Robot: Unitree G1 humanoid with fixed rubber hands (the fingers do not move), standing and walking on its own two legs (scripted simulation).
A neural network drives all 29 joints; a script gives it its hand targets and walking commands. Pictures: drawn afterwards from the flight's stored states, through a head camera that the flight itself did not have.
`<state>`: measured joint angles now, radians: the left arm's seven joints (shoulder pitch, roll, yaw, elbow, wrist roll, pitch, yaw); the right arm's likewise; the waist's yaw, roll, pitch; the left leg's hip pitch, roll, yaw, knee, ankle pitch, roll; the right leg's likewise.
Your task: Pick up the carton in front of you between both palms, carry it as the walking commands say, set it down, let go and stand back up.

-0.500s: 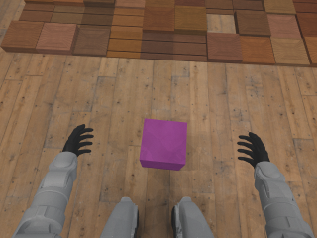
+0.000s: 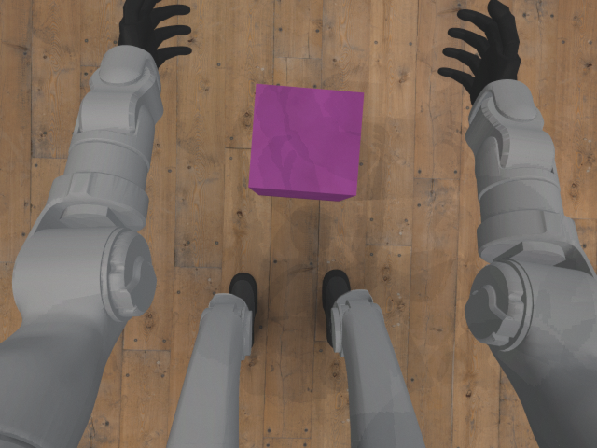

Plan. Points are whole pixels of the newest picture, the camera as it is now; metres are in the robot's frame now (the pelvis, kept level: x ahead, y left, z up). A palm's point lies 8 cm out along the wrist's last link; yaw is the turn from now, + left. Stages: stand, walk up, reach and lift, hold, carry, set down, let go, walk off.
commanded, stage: reach and lift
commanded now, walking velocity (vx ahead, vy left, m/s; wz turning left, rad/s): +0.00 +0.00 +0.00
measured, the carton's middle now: (303, 151) +0.52 -0.03 -0.52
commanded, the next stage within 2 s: none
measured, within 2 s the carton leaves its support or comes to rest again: leaves its support in 1.72 s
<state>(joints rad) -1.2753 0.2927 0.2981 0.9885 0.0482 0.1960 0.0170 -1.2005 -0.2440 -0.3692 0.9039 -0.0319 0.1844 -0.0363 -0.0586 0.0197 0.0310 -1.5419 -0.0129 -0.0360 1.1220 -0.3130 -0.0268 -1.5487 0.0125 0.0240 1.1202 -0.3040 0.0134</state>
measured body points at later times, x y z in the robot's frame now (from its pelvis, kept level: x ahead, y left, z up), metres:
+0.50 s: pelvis +0.00 +0.01 -0.17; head +0.36 +0.00 +0.11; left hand +0.55 +0.16 -0.34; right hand +0.51 -0.23 -0.33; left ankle +0.08 +0.13 -0.61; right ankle +0.09 -0.12 -0.61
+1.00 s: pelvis -0.02 +0.00 -0.27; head +0.36 +0.00 -0.04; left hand +0.55 +0.15 -0.47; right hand +0.52 -0.22 -0.46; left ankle +0.08 +0.13 -0.61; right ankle +0.09 -0.12 -0.61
